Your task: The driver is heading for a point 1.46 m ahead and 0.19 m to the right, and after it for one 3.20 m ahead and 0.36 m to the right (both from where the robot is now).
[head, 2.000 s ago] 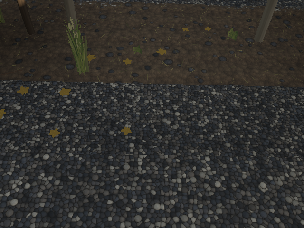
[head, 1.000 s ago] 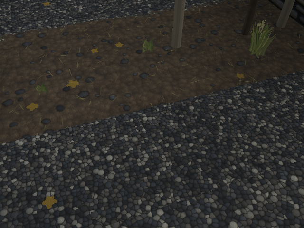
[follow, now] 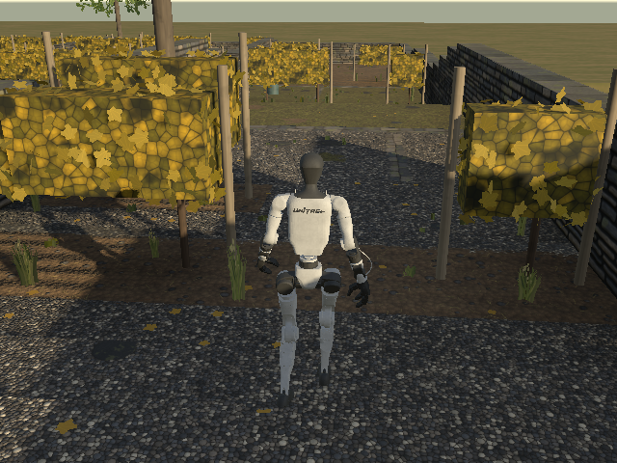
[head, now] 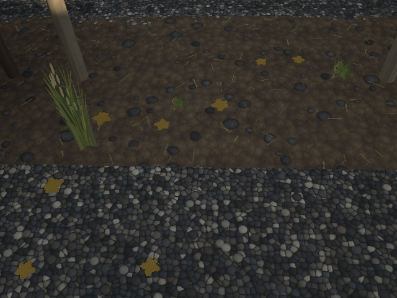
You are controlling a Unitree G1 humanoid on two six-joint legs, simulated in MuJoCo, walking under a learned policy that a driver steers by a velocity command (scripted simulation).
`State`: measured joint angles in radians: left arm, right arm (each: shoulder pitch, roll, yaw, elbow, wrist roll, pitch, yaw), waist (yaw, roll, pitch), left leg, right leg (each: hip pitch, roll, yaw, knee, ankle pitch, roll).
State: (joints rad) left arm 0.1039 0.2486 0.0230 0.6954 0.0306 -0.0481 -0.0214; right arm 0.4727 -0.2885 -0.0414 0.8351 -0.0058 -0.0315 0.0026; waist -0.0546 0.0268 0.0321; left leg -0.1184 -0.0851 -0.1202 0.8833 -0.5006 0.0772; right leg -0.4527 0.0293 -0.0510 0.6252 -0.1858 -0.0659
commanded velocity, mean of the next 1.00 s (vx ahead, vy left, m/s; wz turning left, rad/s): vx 0.49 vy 0.00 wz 0.03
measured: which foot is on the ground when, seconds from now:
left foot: up 0.00-0.66, down 0.68-1.00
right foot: down 0.00-0.68, up 0.70-1.00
